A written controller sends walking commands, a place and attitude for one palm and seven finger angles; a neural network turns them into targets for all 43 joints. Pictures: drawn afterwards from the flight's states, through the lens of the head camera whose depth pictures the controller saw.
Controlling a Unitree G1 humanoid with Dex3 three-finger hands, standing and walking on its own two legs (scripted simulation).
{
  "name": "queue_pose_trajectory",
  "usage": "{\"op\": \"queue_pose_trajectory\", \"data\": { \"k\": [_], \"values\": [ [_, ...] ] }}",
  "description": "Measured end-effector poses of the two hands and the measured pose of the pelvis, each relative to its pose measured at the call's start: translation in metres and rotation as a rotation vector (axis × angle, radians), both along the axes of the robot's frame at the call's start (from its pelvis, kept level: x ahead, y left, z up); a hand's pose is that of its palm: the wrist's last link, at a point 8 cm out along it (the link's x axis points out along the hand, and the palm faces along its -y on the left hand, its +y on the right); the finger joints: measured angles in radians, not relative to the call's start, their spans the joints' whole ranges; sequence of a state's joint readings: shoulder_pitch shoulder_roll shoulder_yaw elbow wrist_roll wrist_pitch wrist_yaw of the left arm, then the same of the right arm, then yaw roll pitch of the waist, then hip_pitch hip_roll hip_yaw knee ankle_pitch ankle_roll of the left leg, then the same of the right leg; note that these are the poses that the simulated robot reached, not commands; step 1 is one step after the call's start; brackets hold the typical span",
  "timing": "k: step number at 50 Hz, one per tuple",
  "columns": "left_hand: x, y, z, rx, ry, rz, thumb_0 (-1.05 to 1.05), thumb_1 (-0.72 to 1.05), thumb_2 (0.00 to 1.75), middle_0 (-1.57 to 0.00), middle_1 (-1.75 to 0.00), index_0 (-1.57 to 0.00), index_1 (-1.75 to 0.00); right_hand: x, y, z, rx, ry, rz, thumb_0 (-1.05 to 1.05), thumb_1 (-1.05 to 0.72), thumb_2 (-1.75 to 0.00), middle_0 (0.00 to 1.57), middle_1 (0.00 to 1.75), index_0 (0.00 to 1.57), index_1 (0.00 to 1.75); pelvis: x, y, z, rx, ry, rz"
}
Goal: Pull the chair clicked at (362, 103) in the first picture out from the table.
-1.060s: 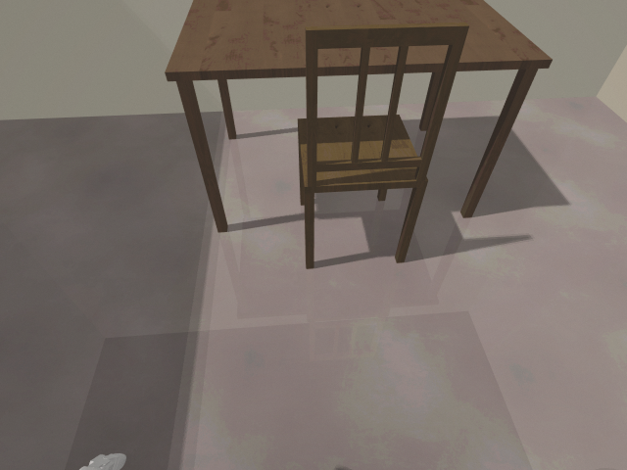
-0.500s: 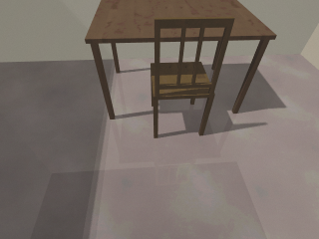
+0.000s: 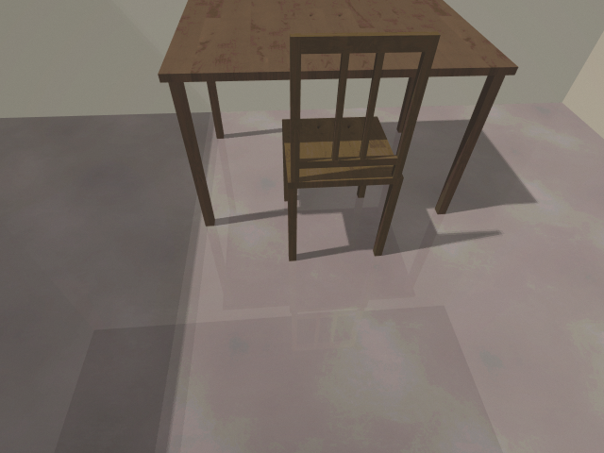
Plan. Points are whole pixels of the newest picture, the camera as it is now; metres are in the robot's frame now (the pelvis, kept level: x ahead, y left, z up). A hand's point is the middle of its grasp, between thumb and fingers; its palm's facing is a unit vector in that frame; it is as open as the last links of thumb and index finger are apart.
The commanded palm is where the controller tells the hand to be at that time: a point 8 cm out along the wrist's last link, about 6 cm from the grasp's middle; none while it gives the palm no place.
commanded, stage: look at it before walking up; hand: left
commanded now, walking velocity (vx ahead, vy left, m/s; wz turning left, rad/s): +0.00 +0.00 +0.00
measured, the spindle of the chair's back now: (339, 111) +1.03 -0.05 -0.08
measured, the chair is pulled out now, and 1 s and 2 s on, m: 0.00 0.00 0.00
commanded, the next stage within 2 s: walk to a spot facing it in 0.38 s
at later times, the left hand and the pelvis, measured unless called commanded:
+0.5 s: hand out of the picture +0.07 +0.25 -0.16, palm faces -0.03 -0.94 -0.33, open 7.4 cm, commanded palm none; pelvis +0.01 +0.00 +0.00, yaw +0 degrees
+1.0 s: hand out of the picture +0.06 +0.17 -0.17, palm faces -0.15 -0.96 -0.25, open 7.4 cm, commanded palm none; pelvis -0.01 -0.02 -0.02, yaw -12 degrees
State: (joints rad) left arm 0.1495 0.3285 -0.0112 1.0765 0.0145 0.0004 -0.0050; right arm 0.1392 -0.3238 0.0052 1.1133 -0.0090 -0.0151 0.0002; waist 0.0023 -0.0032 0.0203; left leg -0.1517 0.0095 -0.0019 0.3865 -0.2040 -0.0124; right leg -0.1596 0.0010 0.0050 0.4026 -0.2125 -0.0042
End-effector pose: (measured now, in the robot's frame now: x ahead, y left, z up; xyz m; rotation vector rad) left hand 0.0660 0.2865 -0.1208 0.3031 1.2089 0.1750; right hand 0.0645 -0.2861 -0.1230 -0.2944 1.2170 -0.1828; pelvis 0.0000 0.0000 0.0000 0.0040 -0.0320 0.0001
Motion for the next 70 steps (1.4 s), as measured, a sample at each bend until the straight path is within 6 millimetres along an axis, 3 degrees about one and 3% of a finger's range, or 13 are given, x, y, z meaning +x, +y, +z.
{"op": "queue_pose_trajectory", "data": {
  "k": [31,39,45,53,58,65,70],
  "values": [
    [0.005,0.005,-0.002,0.010,0.036,0.000,0.00,0.90,0.90,-0.20,-0.30,-0.20,-0.30,0.016,0.001,0.001,-0.010,-0.023,-0.020,0.01,-0.90,-0.90,0.20,0.30,0.20,0.30,0.009,0.003,-0.001,0.001,0.011,-0.037],
    [0.006,-0.022,-0.020,-0.032,0.083,-0.061,0.00,0.91,0.90,-0.20,-0.30,-0.20,-0.30,-0.009,0.016,-0.018,0.045,-0.044,-0.120,0.01,-0.90,-0.90,0.20,0.30,0.20,0.30,0.001,-0.002,-0.014,0.023,0.020,-0.122],
    [0.006,-0.054,-0.028,-0.046,0.071,-0.099,0.00,0.91,0.90,-0.20,-0.30,-0.20,-0.30,-0.037,0.011,-0.045,0.101,-0.014,-0.196,0.01,-0.90,-0.90,0.21,0.30,0.20,0.30,-0.004,-0.017,-0.028,0.018,0.008,-0.177],
    [-0.001,-0.075,-0.014,-0.075,0.108,-0.130,0.00,0.90,0.90,-0.21,-0.30,-0.20,-0.30,-0.050,0.007,-0.026,0.103,-0.014,-0.269,0.01,-0.90,-0.90,0.20,0.30,0.20,0.30,-0.008,-0.018,-0.009,0.030,0.037,-0.246],
    [0.011,-0.067,-0.012,-0.075,0.112,-0.176,0.00,0.90,0.90,-0.21,-0.30,-0.20,-0.30,-0.049,0.008,-0.014,0.077,-0.066,-0.317,0.01,-0.90,-0.90,0.20,0.30,0.20,0.30,-0.007,-0.009,-0.004,0.037,0.052,-0.306],
    [0.046,-0.036,-0.020,-0.078,0.075,-0.240,0.00,0.90,0.90,-0.21,-0.30,-0.20,-0.30,-0.046,0.027,0.002,0.023,-0.149,-0.356,0.01,-0.90,-0.90,0.20,0.30,0.20,0.30,-0.001,0.018,-0.008,0.018,0.064,-0.388],
    [0.089,-0.024,-0.024,-0.100,0.050,-0.324,0.01,0.91,0.90,-0.20,-0.30,-0.20,-0.30,-0.074,0.051,0.012,-0.014,-0.156,-0.417,0.01,-0.90,-0.90,0.20,0.30,0.20,0.30,0.011,0.032,-0.007,-0.016,0.050,-0.446]
  ]
}}
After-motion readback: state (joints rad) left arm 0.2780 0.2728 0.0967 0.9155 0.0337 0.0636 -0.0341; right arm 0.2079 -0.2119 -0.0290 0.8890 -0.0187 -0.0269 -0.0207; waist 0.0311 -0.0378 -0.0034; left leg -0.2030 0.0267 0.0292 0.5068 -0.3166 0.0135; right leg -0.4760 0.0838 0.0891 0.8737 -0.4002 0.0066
